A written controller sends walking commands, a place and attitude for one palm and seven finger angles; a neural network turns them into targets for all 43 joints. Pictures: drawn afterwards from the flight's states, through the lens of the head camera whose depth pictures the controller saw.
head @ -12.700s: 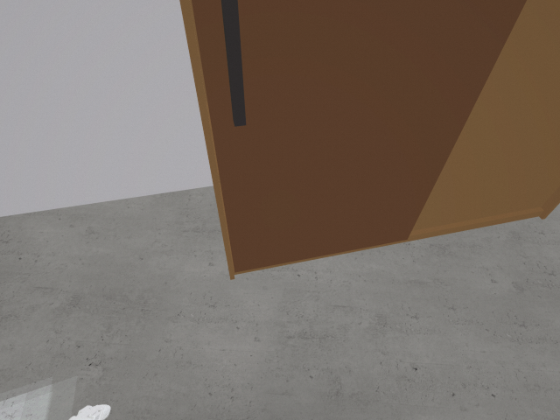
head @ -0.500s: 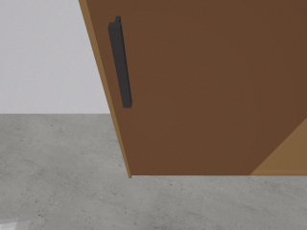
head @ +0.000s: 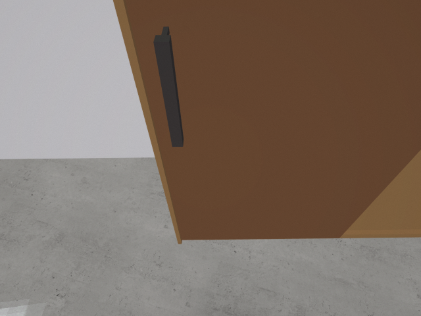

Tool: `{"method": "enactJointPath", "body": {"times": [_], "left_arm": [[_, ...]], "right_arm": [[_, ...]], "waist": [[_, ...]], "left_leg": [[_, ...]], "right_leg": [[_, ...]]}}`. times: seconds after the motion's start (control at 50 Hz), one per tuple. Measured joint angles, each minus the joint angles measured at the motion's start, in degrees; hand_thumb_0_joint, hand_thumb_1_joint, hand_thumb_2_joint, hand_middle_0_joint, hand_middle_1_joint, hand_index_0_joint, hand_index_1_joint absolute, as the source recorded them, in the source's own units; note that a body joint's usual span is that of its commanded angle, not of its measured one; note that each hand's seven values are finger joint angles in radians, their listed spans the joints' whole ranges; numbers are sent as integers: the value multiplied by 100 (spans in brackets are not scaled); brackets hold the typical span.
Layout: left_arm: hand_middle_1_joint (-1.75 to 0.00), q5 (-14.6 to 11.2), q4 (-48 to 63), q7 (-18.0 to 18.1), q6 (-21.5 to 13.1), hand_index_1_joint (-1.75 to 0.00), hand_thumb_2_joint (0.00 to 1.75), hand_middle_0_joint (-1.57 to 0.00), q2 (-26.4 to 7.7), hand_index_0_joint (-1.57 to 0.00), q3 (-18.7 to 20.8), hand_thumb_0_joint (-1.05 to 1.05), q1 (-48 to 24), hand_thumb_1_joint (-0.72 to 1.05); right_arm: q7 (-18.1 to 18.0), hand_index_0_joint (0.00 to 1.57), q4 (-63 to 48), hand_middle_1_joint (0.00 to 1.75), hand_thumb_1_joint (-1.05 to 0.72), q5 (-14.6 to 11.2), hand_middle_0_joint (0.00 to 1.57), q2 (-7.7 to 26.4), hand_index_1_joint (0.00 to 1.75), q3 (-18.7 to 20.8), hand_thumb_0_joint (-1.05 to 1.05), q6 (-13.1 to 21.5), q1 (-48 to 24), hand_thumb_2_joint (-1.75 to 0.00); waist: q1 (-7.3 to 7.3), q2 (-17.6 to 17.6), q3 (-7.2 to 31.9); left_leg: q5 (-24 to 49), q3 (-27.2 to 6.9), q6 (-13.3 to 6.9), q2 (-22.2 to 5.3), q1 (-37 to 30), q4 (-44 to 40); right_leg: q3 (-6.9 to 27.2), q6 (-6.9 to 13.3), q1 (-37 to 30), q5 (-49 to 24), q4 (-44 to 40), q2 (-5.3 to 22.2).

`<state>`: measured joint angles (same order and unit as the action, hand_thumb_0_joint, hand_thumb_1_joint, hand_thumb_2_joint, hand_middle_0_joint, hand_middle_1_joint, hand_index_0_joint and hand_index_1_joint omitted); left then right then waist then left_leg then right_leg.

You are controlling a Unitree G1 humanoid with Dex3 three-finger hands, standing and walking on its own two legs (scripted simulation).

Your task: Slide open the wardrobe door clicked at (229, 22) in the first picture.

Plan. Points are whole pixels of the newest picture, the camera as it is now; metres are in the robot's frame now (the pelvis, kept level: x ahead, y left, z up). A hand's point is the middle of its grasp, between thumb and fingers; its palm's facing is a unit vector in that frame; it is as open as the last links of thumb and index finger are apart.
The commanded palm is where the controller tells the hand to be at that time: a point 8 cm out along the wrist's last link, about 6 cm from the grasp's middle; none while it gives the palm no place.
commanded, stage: come to a stop and stand still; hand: left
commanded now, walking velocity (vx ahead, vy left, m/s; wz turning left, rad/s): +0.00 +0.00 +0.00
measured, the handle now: (172, 93) +0.52 +0.12 +0.15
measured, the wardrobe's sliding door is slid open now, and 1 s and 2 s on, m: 0.00 0.00 0.00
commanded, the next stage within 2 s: look again from close up in 0.40 s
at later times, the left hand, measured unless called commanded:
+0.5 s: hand out of the picture +0.04 +0.17 -0.17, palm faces +0.00 -0.98 -0.22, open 7.4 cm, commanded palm none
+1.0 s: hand out of the picture +0.06 +0.17 -0.17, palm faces +0.01 -0.96 -0.26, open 7.4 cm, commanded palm none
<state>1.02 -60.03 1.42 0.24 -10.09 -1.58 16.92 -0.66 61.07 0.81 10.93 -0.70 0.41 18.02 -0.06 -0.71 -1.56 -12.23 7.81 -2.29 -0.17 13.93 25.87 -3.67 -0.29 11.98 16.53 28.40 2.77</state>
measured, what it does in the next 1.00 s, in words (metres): shifts its weight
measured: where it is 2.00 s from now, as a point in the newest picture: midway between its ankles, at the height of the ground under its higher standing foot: outside the picture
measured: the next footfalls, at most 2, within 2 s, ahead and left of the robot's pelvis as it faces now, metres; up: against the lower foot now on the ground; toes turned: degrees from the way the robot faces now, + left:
none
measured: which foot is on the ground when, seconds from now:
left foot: down 0.00-1.00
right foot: down 0.00-1.00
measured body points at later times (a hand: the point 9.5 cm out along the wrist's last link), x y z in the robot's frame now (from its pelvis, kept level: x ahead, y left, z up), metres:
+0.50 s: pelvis +0.02 -0.02 +0.00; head +0.04 -0.02 +0.45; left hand +0.04 +0.22 -0.15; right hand +0.06 -0.25 -0.16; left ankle +0.02 +0.09 -0.74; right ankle -0.02 -0.12 -0.74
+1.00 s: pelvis +0.04 -0.04 +0.00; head +0.05 -0.04 +0.45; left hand +0.06 +0.22 -0.15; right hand +0.08 -0.28 -0.15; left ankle +0.02 +0.09 -0.74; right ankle -0.02 -0.12 -0.74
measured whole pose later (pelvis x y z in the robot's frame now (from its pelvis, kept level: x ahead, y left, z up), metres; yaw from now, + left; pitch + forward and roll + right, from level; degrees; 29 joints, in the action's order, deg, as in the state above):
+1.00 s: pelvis +0.04 -0.04 +0.00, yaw +1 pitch +0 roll +1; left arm 1.0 -62.6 1.3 -1.0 -12.9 -0.5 13.0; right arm -1.5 64.3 0.6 12.5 -0.9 1.0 10.9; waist 0.7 0.1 -1.6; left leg -13.6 5.9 1.2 -2.4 9.1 23.3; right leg -5.5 2.4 5.9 18.0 24.2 0.1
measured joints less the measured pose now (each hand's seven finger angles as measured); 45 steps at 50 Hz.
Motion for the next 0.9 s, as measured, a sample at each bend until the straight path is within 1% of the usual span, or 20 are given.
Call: {"method": "enactJointPath", "body": {"times": [0.12,0.26,0.38,0.58,0.74,0.9], "left_arm": [[-30,-11,-232,11,-36,-30,89,-20,58,-20,-17,1,28,90],[-30,-6,-341,28,-87,-30,89,-20,76,-20,-6,1,-42,90],[-30,3,-317,31,-114,-30,89,-20,41,-20,19,1,-155,90],[-30,6,-253,14,-134,-30,89,-20,-126,-20,72,1,-327,90],[-30,5,-231,4,-131,-30,89,-20,-241,-20,103,1,-402,90],[-30,-1,-242,-3,-126,-30,89,-20,-285,-20,108,1,-406,90]], "right_arm": [[-31,20,204,30,-91,-30,20,-109,30,-17,0,44,-51,-90],[-58,20,282,30,-91,-42,20,-192,30,-9,0,88,-251,-90],[-83,20,284,30,-92,-35,20,-123,30,26,1,102,-426,-90],[-82,20,242,30,-91,-23,20,-17,30,20,0,113,-629,-90],[-83,20,266,30,-91,-19,20,73,30,14,0,95,-687,-90],[-86,20,304,30,-90,-17,20,142,30,-5,0,73,-705,-90]], "waist": [[18,70,-82],[44,106,-63],[61,112,-28],[65,109,0],[66,86,1],[70,76,4]], "left_leg": [[-52,-14,53,-57,-71,0],[-124,-36,108,-108,-157,17],[-155,-55,143,-123,-219,-7],[-171,-93,209,-156,-306,-81],[-166,-143,260,-174,-376,-147],[-149,-181,311,-202,-448,-219]], "right_leg": [[-12,37,-101,20,-71,-61],[-30,76,-218,67,-120,-114],[-47,100,-286,107,-147,-133],[-83,152,-386,141,-226,-176],[-133,192,-477,158,-300,-205],[-169,236,-562,157,-379,-243]]}}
